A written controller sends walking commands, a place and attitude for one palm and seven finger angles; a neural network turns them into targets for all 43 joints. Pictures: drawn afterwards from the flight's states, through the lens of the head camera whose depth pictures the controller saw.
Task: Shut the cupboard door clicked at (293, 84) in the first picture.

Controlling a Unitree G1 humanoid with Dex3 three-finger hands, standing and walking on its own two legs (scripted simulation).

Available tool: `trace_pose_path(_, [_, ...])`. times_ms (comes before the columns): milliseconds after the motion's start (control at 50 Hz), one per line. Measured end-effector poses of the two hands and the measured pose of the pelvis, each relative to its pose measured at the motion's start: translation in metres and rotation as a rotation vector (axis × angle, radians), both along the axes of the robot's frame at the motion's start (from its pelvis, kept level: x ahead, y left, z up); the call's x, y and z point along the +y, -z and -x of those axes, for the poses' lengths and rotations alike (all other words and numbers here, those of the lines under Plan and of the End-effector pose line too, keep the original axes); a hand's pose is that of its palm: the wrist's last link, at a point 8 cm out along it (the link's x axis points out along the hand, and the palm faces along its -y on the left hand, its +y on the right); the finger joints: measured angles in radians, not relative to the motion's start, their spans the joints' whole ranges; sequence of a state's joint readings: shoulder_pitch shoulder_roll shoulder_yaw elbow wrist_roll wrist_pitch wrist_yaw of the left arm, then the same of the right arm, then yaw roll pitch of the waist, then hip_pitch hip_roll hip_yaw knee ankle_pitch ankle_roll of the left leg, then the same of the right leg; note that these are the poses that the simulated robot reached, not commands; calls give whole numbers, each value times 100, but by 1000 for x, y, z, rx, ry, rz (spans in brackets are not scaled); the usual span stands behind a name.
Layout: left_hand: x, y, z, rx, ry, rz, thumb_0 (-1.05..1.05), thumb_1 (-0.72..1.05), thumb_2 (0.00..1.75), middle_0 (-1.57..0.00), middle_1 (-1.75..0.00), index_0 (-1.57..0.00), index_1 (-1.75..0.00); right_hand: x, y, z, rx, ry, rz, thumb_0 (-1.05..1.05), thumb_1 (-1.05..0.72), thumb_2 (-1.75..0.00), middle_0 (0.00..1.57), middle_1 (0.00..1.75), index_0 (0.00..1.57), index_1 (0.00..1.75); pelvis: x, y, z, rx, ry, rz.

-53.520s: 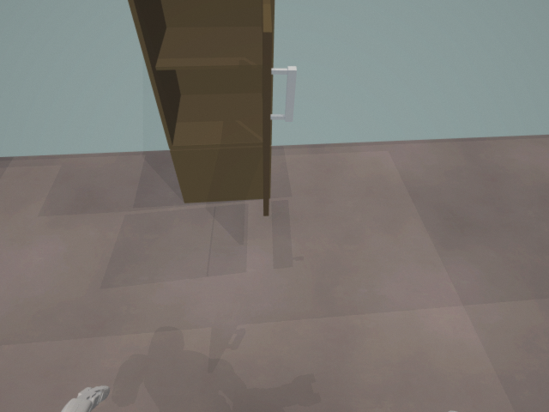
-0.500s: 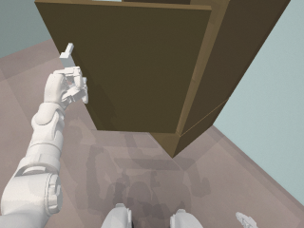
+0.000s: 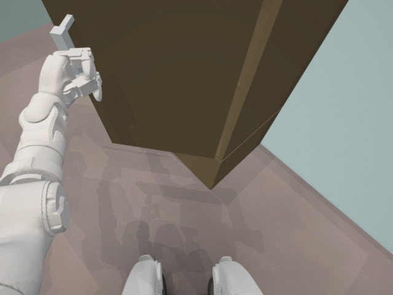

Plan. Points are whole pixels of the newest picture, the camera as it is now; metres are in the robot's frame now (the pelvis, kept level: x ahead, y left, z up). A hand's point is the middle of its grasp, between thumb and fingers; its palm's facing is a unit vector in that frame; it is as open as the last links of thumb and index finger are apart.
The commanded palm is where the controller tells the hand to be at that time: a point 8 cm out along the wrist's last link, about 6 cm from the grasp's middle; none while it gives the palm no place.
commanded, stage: push the door shut along its arc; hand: left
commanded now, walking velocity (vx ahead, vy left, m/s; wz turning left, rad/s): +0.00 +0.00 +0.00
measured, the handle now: (77, 55) +0.58 +0.21 +0.10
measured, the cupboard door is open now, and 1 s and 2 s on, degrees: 38 27 18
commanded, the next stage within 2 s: pull the fist back off the door in 1.10 s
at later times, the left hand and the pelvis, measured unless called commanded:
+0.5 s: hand (122, 54) +0.57 +0.12 +0.11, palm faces -0.31 -0.95 +0.01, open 3.1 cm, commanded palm +0.57 +0.16 +0.10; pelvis +0.00 +0.00 -0.02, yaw -2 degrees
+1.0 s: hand (129, 47) +0.59 +0.10 +0.11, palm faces -0.38 -0.93 -0.02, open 3.2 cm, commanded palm +0.62 +0.10 +0.10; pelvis +0.00 +0.00 -0.03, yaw -1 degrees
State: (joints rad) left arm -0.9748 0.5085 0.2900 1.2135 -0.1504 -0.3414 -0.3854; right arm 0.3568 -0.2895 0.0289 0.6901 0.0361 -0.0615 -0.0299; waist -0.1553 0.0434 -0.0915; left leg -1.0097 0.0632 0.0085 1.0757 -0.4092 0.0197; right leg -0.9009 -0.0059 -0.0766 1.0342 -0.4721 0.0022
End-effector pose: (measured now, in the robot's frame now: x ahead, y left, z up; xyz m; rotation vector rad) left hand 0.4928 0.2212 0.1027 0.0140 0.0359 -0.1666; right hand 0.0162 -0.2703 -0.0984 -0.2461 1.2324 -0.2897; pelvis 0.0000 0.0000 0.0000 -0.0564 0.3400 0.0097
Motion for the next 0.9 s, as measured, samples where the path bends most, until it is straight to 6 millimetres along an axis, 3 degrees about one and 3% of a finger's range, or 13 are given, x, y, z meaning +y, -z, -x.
trace_pose_path(220, [-9,0,-30,4,67,1,2,90,90,-130,-150,-130,-150,0,3,20,65,16,22,1,-90,-89,21,30,21,30,2,9,2,53,1,12])
trace_pose_path(520, [-49,-7,-78,11,150,14,2,90,90,-130,-150,-130,-150,10,7,39,95,85,17,1,-90,-89,21,30,21,30,4,16,-5,105,29,16])
trace_pose_path(700, [-48,-7,-87,34,174,-18,-1,86,91,-130,-150,-130,-150,17,10,54,169,105,-6,1,-90,-89,21,30,21,30,2,18,-9,118,30,15])
trace_pose_path(900, [-52,-8,-95,36,211,-13,0,88,94,-130,-150,-130,-150,5,7,54,180,82,49,1,-90,-89,21,30,21,30,1,24,-5,137,15,29])
